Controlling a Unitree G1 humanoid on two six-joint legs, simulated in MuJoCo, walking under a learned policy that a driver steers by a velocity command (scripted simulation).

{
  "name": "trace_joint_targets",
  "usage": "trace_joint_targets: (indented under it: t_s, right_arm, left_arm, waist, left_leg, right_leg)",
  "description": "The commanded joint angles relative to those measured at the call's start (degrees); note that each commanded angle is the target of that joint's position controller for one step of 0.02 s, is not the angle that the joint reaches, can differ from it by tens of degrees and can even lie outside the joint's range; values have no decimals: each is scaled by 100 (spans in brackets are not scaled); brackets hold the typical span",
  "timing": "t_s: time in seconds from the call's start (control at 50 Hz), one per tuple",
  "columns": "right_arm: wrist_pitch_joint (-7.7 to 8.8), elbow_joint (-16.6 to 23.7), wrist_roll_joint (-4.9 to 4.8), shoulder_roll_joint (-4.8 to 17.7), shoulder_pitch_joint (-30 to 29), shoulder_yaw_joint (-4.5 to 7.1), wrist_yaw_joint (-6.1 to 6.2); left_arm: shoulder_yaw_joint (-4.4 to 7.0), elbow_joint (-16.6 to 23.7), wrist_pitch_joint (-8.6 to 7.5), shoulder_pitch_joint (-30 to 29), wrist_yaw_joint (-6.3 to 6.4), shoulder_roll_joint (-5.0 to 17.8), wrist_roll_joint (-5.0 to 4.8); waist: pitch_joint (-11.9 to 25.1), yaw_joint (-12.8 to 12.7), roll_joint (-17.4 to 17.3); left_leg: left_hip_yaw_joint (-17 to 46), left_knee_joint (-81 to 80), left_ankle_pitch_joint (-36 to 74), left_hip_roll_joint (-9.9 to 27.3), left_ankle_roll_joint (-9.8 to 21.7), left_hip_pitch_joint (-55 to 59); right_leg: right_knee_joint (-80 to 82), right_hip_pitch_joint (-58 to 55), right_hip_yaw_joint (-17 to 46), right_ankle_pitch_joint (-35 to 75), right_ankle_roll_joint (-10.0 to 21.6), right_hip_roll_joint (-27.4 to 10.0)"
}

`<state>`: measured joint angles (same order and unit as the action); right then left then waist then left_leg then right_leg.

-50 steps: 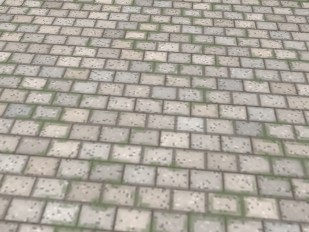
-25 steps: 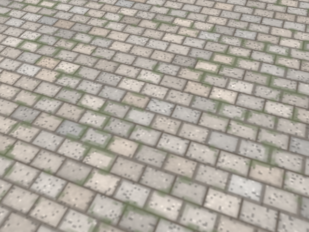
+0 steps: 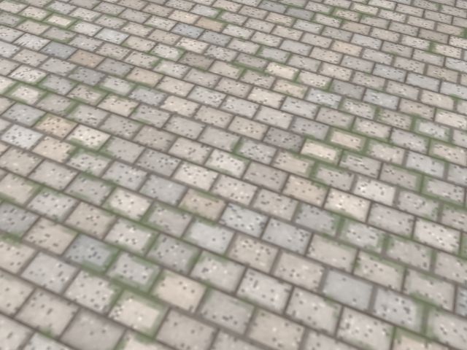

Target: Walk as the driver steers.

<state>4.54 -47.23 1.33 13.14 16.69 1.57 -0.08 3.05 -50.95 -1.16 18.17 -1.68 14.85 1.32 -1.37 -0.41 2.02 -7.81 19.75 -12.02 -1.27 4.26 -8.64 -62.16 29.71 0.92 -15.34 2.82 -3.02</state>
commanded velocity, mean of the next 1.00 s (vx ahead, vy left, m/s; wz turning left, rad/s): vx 0.11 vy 0.00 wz -0.30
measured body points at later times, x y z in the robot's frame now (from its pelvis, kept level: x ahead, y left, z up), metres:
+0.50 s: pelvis +0.15 -0.03 -0.01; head +0.19 -0.06 +0.43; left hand +0.32 +0.21 -0.13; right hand +0.20 -0.31 -0.15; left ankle +0.20 +0.13 -0.67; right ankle +0.22 -0.09 -0.75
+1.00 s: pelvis +0.20 +0.01 -0.01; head +0.21 +0.02 +0.44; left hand +0.38 +0.22 -0.14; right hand +0.20 -0.26 -0.13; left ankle +0.22 +0.10 -0.75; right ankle +0.18 -0.11 -0.74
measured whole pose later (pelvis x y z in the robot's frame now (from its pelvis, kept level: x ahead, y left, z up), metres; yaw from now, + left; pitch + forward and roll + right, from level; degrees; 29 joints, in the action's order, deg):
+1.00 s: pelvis +0.20 +0.01 -0.01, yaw -17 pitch +0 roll +0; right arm 0.2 -48.2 0.3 12.8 14.4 1.4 0.6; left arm 2.1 -50.2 0.9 9.8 1.7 13.8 0.7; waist -1.2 0.7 1.8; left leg 4.3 26.1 -13.8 -4.4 3.2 -12.0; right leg -26.3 14.6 3.7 -11.9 -0.1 2.4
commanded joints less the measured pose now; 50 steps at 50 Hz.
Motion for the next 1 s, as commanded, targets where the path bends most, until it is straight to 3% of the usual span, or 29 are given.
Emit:
trace_joint_targets:
  t_s: [0.02,0.06,0.12,0.16,0.22,0.24,0.26,0.28,0.3,0.32,0.34,0.36,0.38,0.4,0.46,0.54,0.62,0.72,0.76,0.78,0.8,0.82,0.84,0.86,0.9,0.94,0.96,1.0]
  right_arm:
    - [169,142,-51,607,137,156,63]
    - [144,73,-63,559,114,142,101]
    - [94,-27,-84,621,152,152,148]
    - [46,-128,-93,736,297,190,183]
    - [-55,-152,-110,931,204,277,267]
    - [-109,-129,-112,975,147,300,277]
    - [-153,-94,-138,1006,88,314,255]
    - [-166,60,-98,750,399,252,224]
    - [-263,286,-180,469,878,195,187]
    - [-338,202,9,690,612,200,179]
    - [-356,282,-22,668,195,201,163]
    - [-363,295,-9,659,-45,207,182]
    - [-426,360,56,690,-131,222,194]
    - [-523,304,113,659,12,219,197]
    - [-651,288,62,520,135,195,184]
    - [-716,395,38,580,-248,217,213]
    - [-712,438,-9,568,-472,209,225]
    - [-627,358,-96,527,-231,175,258]
    - [-570,184,-96,408,244,139,274]
    - [-516,134,-55,383,280,105,277]
    - [-448,199,57,580,112,87,283]
    - [-406,332,70,817,-434,76,222]
    - [-359,346,33,584,-809,22,161]
    - [-325,317,-24,617,-841,23,122]
    - [-316,252,-89,985,-673,146,115]
    - [-325,242,-113,1053,-453,213,85]
    - [-341,184,-125,1081,-113,261,73]
    - [-426,188,-109,1162,-120,336,88]
  left_arm:
    - [80,274,53,16,-61,164,43]
    - [42,408,44,-275,-78,64,53]
    - [-58,618,26,-860,-139,-93,39]
    - [-56,690,33,-935,-157,-30,79]
    - [36,660,8,-472,-120,217,140]
    - [92,572,-39,-94,-87,321,159]
    - [165,431,-121,423,-17,471,207]
    - [313,461,-178,622,74,1079,184]
    - [480,584,-59,474,113,1634,-33]
    - [480,746,61,363,130,1442,-247]
    - [386,796,134,-72,174,1101,-224]
    - [272,799,193,-389,200,751,-171]
    - [233,795,211,-518,222,609,-173]
    - [217,807,212,-593,222,545,-137]
    - [289,838,147,-598,159,786,-53]
    - [320,861,218,-526,168,834,-30]
    - [301,811,270,-454,177,786,14]
    - [251,714,313,-530,168,718,62]
    - [193,638,345,-593,213,633,-11]
    - [121,575,335,-482,251,457,-46]
    - [0,504,298,-169,265,103,-68]
    - [8,507,261,-313,272,170,-130]
    - [13,405,242,-469,269,288,-24]
    - [13,404,216,-648,256,306,-24]
    - [51,386,168,-775,276,501,1]
    - [59,323,115,-703,345,598,-34]
    - [80,320,114,-803,387,632,-64]
    - [62,338,149,-714,405,470,-94]
  waist:
    - [-180,-89,-597]
    - [-238,-116,-654]
    - [-245,47,-784]
    - [-124,97,-797]
    - [171,-108,-833]
    - [401,-256,-726]
    - [711,-542,-384]
    - [1170,-475,495]
    - [2038,-120,1326]
    - [2123,-337,217]
    - [1269,-247,-2]
    - [548,-60,-261]
    - [295,55,-130]
    - [323,135,-23]
    - [617,190,18]
    - [599,-8,301]
    - [503,-156,435]
    - [416,-141,474]
    - [409,100,351]
    - [348,88,124]
    - [425,-134,-742]
    - [-6,-309,-1141]
    - [-98,-336,-955]
    - [-58,-315,-959]
    - [-4,-192,-1167]
    - [166,-78,-1035]
    - [235,123,-946]
    - [299,62,-1044]
  left_leg:
    - [651,-969,2915,1577,449,300]
    - [138,-795,3729,1438,410,233]
    - [-355,-576,3915,1271,329,152]
    - [-409,-243,4230,1376,291,452]
    - [-413,845,5121,1523,203,783]
    - [-425,1621,4952,1477,149,796]
    - [-508,2817,4022,1267,-47,528]
    - [-545,4501,890,810,-303,-641]
    - [125,6324,-2684,-317,-551,-2188]
    - [949,6355,-2331,85,-556,-2404]
    - [970,6153,-1907,242,-558,-2553]
    - [969,5564,-1598,417,-569,-2526]
    - [1005,5102,-1377,509,-590,-2355]
    - [958,4904,-1206,470,-609,-2044]
    - [942,4464,-1035,337,-656,-1804]
    - [1007,3765,-866,330,-712,-2030]
    - [1000,3140,-918,271,-650,-1868]
    - [834,2030,-1244,23,-389,-1048]
    - [724,689,-689,-31,-197,-299]
    - [997,-150,-254,147,-87,116]
    - [2249,-860,-632,1116,97,284]
    - [3188,-1109,-252,1898,484,-627]
    - [2908,-928,-46,1722,537,-1242]
    - [2588,-751,30,1308,330,-1194]
    - [2392,-457,545,959,139,-737]
    - [2496,-80,1754,921,225,-277]
    - [2633,33,2210,922,284,-191]
    - [2892,122,2249,1142,580,-67]
  right_leg:
    - [22,710,43,539,-103,-148]
    - [646,653,-159,901,-167,-98]
    - [1983,74,-554,1519,-109,75]
    - [2377,-170,-726,1491,-1,217]
    - [2680,-722,-810,824,315,508]
    - [2969,-1112,-786,806,444,646]
    - [3633,-1829,-642,1582,604,679]
    - [3362,-3001,743,4333,937,-557]
    - [3414,-4231,3047,6352,2240,-1976]
    - [3779,-3848,2812,5023,2252,-1848]
    - [4077,-3027,2401,3743,2085,-1610]
    - [4368,-2223,2038,3021,1722,-1236]
    - [4484,-1790,1788,2731,1472,-938]
    - [4546,-1500,1606,2566,1325,-725]
    - [4543,-1351,1508,2374,1185,-497]
    - [4786,-1450,1813,571,1041,-412]
    - [4904,-1512,2056,-261,974,-444]
    - [4725,-1431,2239,113,949,-520]
    - [4504,-1278,2159,222,743,-449]
    - [4372,-1051,2004,-14,475,-290]
    - [3739,-901,1494,-451,155,83]
    - [3764,-961,656,-351,-43,748]
    - [3599,-1847,613,-53,-74,459]
    - [3855,-2050,592,437,-73,507]
    - [3864,-1943,488,776,-139,498]
    - [3695,-1769,386,744,-239,408]
    - [3411,-1693,299,592,-296,439]
    - [3027,-1259,108,-61,-331,566]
